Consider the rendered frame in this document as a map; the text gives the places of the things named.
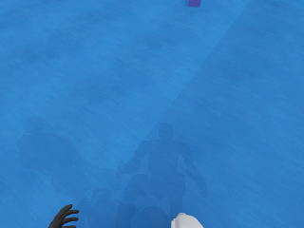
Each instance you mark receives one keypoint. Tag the right robot thigh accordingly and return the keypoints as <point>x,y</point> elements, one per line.
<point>185,221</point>

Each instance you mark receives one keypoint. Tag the left robot hand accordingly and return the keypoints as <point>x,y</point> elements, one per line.
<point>60,219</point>

